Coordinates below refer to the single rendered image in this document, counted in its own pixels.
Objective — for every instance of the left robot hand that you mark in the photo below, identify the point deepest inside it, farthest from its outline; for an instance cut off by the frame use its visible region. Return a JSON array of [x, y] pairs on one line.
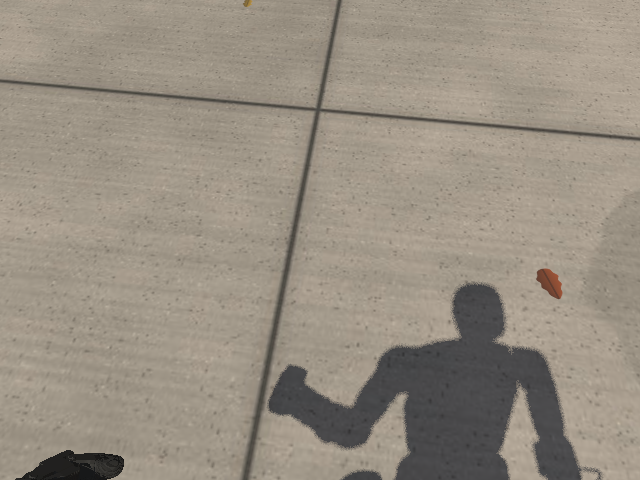
[[69, 466]]

